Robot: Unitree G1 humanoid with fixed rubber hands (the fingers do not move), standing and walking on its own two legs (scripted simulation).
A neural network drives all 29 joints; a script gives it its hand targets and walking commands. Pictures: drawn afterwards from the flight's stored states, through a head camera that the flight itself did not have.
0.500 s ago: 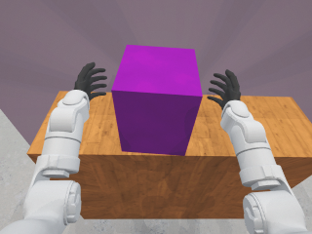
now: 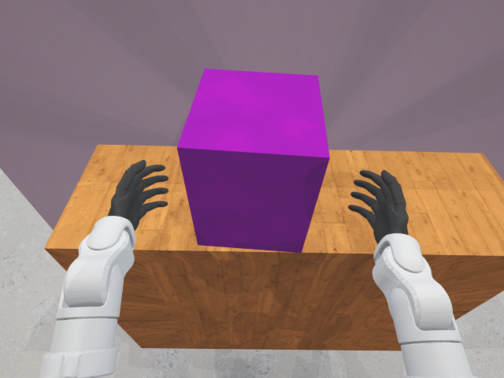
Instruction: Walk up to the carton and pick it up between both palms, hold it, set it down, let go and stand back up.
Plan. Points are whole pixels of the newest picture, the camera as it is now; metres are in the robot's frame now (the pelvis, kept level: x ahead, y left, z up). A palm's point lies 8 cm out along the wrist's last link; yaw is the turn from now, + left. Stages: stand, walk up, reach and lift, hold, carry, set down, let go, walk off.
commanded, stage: set down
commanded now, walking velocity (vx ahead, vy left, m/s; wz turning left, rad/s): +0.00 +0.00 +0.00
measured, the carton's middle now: (254, 164) +0.44 +0.02 +0.08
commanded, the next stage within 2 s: let go in 1.54 s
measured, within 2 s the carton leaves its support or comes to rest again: neither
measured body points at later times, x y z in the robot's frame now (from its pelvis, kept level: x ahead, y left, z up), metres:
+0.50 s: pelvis +0.02 +0.01 +0.00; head +0.02 +0.02 +0.45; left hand +0.26 +0.23 +0.04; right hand +0.25 -0.18 +0.05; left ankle +0.01 +0.11 -0.75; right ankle +0.02 -0.10 -0.75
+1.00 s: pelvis +0.03 +0.00 +0.00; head +0.03 +0.01 +0.45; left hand +0.22 +0.23 -0.02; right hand +0.23 -0.20 -0.02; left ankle +0.01 +0.11 -0.75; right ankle +0.02 -0.10 -0.75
